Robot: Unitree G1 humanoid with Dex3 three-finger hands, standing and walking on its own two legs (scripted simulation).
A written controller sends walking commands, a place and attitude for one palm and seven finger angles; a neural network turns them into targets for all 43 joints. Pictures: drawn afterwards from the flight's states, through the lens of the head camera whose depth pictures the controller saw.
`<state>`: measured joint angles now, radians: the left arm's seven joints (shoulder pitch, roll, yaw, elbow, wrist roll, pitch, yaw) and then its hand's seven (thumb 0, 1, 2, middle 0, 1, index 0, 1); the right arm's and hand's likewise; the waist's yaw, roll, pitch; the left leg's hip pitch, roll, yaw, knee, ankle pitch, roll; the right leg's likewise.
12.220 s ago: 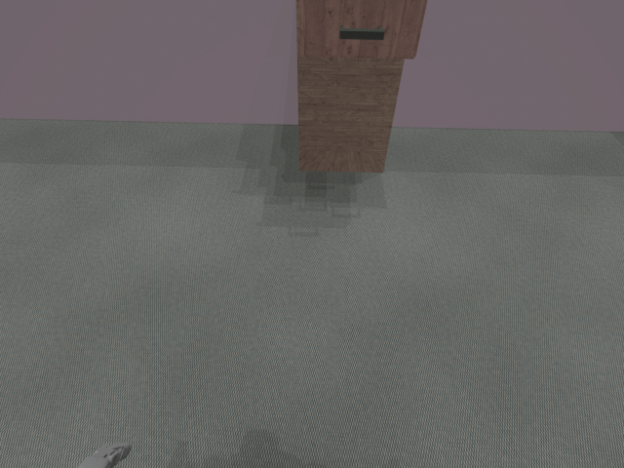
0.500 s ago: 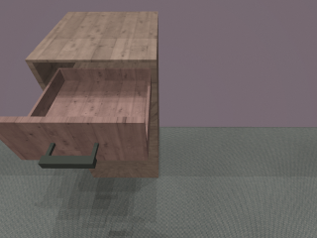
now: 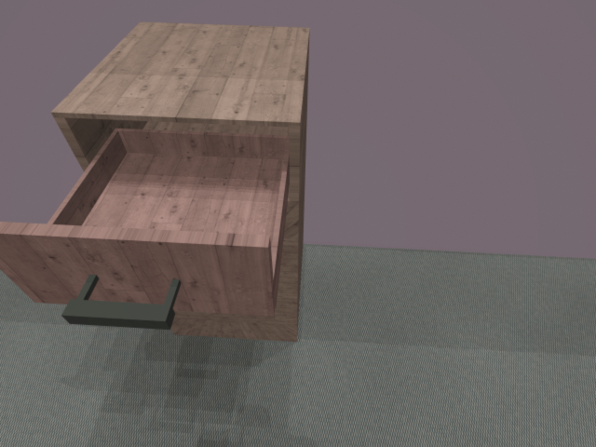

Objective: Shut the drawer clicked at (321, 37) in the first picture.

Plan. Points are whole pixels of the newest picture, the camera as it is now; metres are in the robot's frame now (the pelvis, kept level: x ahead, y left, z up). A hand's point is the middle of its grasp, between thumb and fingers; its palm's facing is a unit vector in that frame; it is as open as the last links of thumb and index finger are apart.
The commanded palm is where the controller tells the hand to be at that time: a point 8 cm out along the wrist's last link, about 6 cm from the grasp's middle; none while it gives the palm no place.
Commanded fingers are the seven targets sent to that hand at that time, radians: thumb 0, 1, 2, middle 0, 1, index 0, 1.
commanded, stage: look again from close up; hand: left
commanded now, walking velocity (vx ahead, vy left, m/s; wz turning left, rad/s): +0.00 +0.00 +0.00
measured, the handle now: (126, 299) +0.29 +0.26 +0.03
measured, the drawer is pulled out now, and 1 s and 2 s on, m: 0.28 0.28 0.28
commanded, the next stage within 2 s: raise the hand and make a fist in 0.62 s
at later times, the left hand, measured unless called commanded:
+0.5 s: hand out of the picture +0.02 +0.25 -0.18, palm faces +0.02 -0.97 -0.23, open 7.4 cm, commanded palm none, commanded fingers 0.00 0.90 0.90 -0.20 -0.30 -0.20 -0.30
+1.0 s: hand (105, 413) +0.15 +0.23 +0.03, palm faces +0.02 -1.00 +0.04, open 6.7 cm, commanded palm +0.07 +0.30 -0.03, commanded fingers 0.00 0.90 0.90 -0.50 -0.62 -0.50 -0.62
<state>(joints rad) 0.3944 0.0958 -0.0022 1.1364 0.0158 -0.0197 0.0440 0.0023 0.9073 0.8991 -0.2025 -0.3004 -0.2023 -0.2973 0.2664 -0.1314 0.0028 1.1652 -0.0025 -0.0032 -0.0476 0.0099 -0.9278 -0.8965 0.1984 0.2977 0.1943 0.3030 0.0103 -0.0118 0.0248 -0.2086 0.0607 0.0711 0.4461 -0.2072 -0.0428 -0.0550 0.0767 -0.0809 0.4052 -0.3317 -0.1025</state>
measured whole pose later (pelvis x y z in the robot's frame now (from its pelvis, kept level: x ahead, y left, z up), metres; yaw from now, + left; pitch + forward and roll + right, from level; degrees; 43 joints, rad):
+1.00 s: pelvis -0.08 +0.10 -0.04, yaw +1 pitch +2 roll +0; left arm 0.34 0.11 -0.01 0.02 -0.17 -0.37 -0.04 0.01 0.91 0.90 -0.32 -0.43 -0.32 -0.43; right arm 0.24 -0.26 0.00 0.68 0.01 -0.24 0.01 0.01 -0.91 -0.90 0.20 0.30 0.20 0.30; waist -0.07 0.01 -0.09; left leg -0.57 -0.09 0.10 0.79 -0.28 0.07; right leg -0.55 0.00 -0.03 0.84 -0.36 -0.02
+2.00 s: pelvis -0.14 +0.09 -0.04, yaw +7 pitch -7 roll -2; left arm 0.20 0.23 -0.03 -0.31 -0.17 0.00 0.00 0.02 0.89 0.90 -1.31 -1.50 -1.31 -1.49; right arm 0.22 -0.25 0.08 0.53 0.06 -0.17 -0.02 0.01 -0.90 -0.90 0.20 0.30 0.20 0.30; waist -0.01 0.05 -0.01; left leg -0.49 -0.07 0.06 0.80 -0.32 0.07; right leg -0.43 0.03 -0.06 0.82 -0.38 -0.01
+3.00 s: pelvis -0.34 +0.11 +0.00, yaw +2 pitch -4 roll +0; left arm 0.32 0.13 -0.02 1.11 0.03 0.02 0.02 -0.05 -0.50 0.29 -0.16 -0.30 -0.16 -0.30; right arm 0.24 -0.14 -0.02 1.03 -0.02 0.00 -0.04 0.01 -0.95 -0.90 0.20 0.30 0.20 0.30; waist 0.03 -0.03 0.10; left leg -0.22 -0.06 -0.03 0.49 -0.20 0.05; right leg -0.20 0.00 0.08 0.47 -0.21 0.03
